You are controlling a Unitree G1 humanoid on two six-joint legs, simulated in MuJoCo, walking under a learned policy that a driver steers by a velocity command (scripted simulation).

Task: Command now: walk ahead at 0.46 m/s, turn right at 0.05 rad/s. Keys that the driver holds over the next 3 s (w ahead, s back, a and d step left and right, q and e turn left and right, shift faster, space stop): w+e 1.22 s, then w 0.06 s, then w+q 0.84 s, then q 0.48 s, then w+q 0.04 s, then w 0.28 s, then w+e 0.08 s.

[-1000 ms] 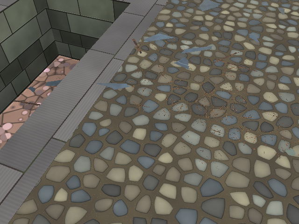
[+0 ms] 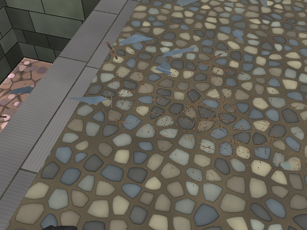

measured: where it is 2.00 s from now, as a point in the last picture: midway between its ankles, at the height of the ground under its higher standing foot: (226, 114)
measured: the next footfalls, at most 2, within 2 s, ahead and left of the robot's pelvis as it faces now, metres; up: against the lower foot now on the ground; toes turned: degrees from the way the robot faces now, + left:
right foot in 0.10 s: +0.25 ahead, -0.12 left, +0.00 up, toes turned -3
left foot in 0.60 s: +0.55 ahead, +0.05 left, +0.00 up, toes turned -20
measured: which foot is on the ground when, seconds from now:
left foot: down 0.00-0.12, up 0.14-0.58, down 0.60-1.00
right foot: up 0.00-0.08, down 0.10-0.60, up 0.62-1.00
